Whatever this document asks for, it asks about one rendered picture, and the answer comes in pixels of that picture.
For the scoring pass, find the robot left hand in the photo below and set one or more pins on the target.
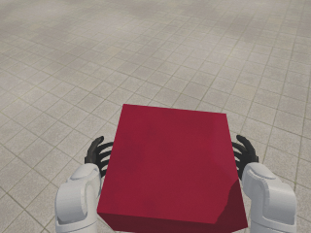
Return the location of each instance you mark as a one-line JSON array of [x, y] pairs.
[[93, 156]]

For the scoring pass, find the robot left forearm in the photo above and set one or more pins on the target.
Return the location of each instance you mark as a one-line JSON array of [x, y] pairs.
[[75, 201]]

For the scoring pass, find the robot right forearm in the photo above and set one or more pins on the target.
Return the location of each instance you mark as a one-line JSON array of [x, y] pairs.
[[273, 203]]

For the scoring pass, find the robot right hand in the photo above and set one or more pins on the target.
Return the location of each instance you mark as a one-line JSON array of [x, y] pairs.
[[247, 155]]

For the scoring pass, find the carton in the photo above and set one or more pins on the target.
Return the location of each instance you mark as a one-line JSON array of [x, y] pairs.
[[172, 171]]

